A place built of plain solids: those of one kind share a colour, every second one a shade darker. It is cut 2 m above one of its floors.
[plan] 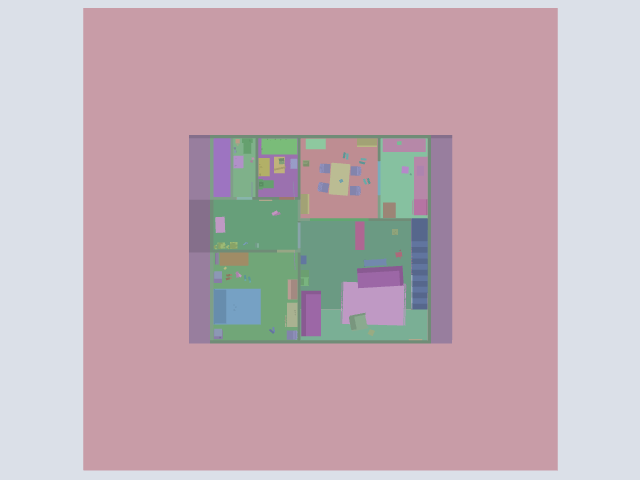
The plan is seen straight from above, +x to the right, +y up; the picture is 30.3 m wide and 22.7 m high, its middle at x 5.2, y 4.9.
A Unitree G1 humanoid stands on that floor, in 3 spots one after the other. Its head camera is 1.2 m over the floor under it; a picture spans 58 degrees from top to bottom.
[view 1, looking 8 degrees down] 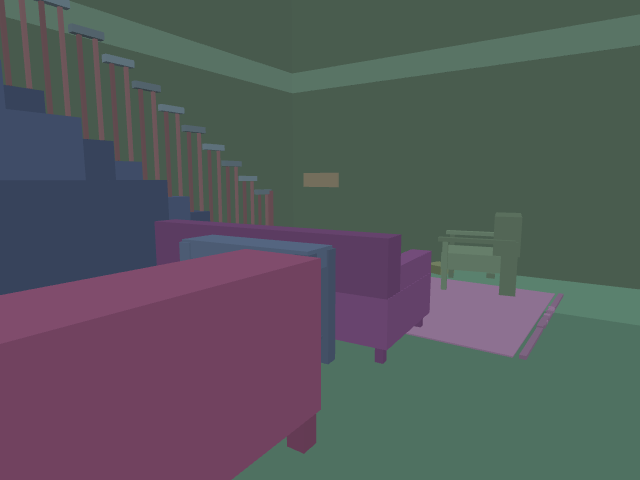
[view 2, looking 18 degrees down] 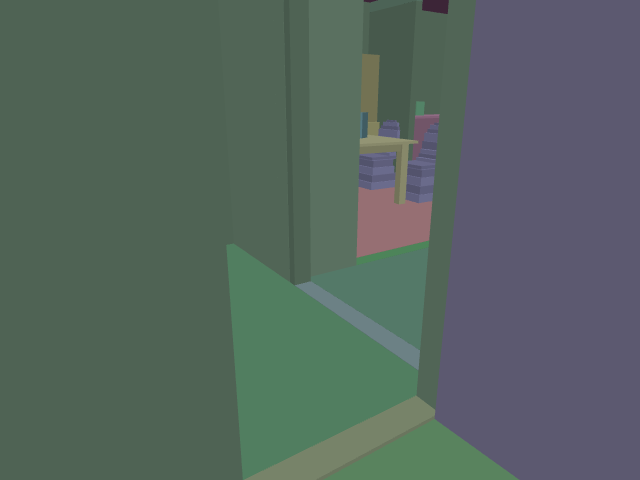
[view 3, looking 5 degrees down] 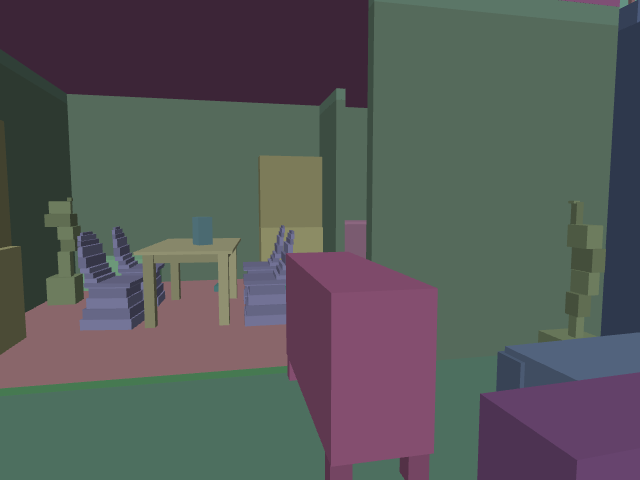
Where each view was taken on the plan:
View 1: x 5.83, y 5.97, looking -56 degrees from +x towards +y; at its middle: sofa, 2.91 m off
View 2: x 2.83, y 3.38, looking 57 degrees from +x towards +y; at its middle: wall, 3.04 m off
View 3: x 6.47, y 2.83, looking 78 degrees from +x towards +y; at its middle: china_cabinet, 6.65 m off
